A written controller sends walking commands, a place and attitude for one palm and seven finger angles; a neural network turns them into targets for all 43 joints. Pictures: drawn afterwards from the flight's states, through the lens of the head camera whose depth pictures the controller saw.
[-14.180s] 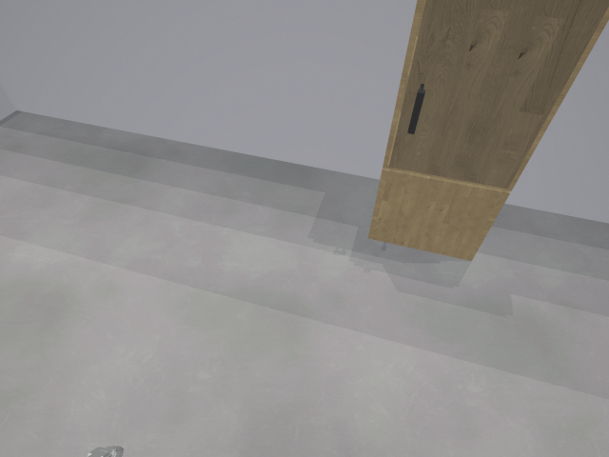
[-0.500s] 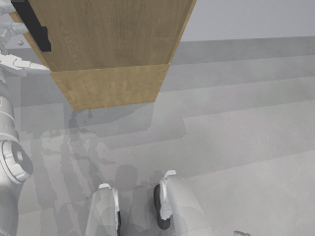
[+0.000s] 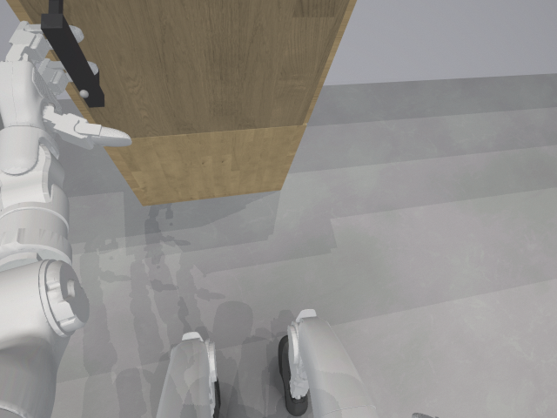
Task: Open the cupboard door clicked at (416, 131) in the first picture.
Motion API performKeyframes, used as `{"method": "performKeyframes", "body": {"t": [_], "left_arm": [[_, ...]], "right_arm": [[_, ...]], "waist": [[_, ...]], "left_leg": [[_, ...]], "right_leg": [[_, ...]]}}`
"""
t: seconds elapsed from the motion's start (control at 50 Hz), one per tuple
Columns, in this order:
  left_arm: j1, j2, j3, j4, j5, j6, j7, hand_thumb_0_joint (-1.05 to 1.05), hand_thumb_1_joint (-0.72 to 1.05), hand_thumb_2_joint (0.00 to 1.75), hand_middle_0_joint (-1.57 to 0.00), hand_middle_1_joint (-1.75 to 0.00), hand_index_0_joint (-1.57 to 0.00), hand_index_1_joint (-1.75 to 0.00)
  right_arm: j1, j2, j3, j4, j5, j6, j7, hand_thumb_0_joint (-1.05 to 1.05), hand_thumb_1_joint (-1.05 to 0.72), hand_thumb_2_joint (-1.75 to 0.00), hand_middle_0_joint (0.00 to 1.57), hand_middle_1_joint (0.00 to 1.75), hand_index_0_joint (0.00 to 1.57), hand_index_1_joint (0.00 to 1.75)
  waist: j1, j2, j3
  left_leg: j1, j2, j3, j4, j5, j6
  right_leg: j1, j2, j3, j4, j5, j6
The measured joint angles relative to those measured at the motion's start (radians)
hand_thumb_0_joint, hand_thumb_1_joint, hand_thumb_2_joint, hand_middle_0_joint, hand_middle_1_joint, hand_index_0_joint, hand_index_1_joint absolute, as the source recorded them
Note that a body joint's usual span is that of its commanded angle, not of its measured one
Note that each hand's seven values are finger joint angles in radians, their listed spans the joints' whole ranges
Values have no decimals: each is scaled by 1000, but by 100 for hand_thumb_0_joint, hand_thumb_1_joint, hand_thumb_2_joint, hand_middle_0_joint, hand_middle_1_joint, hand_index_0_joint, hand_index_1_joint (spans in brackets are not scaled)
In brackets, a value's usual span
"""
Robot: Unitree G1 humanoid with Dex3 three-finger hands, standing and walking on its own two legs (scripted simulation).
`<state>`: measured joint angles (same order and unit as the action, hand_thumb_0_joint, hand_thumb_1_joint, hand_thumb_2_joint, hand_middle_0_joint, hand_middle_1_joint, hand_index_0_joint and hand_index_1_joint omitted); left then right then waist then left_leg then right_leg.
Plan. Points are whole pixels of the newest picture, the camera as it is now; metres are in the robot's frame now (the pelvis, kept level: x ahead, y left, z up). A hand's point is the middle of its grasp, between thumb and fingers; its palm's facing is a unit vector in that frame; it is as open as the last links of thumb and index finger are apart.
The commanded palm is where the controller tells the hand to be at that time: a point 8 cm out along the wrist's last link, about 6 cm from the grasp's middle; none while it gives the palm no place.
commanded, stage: slide the fingers in behind the handle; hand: left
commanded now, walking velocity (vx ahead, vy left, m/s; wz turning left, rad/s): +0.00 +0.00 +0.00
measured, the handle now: (77, 53) +0.59 +0.21 +0.05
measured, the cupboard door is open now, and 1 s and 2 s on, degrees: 0 0 12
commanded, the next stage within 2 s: close the thumb around the handle in 0.66 s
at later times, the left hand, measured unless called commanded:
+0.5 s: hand (102, 93) +0.53 +0.18 +0.04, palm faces +0.09 -1.00 -0.04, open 14.0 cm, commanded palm +0.51 +0.22 +0.04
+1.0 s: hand (103, 91) +0.54 +0.18 +0.03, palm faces +0.08 -1.00 -0.03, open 12.4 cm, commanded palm +0.52 +0.22 +0.04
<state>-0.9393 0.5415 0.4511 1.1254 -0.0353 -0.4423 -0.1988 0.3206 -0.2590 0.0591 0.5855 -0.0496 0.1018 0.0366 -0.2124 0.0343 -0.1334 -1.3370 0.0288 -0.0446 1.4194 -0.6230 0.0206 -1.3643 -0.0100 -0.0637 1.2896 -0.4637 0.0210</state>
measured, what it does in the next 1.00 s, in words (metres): stands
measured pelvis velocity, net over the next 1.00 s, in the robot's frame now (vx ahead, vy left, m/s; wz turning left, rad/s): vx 0.00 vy -0.01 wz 0.00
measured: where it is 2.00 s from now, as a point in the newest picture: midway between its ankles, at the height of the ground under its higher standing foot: (252, 406)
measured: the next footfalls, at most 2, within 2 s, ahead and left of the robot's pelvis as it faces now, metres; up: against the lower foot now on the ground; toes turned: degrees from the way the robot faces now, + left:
none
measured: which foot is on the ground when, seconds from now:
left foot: down 0.00-1.00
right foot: down 0.00-1.00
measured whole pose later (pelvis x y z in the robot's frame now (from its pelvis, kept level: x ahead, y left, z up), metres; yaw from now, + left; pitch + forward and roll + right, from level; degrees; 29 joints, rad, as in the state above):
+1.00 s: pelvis +0.00 -0.01 +0.00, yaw +0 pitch +31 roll -4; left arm -0.98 0.52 0.44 1.17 -0.01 -0.47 -0.14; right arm 0.32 -0.26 0.06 0.59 -0.06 0.10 0.04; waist -0.22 0.04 -0.13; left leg -1.35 0.03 -0.04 1.43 -0.62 0.01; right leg -1.39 -0.01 -0.06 1.31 -0.46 0.01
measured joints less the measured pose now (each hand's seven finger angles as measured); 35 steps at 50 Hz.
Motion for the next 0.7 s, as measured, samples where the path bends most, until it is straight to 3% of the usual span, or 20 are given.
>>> {"method": "performKeyframes", "body": {"t": [0.38,0.7], "left_arm": [[-20,-36,-17,32,16,-34,64,-2,-50,30,-30,-120,-30,-120],[-22,-17,-15,43,8,-36,41,-2,-50,30,-30,-120,-30,-120]], "right_arm": [[-1,2,-5,3,-6,0,3,0,-90,-90,20,30,20,30],[1,-7,-6,7,-1,-8,-4,0,-90,-90,20,30,20,30]], "waist": [[-1,2,1],[-1,0,1]], "left_leg": [[2,-1,7,-1,5,-7],[0,-1,5,-2,8,-10]], "right_leg": [[-9,-1,7,16,-2,-8],[-11,0,6,16,1,-11]]}}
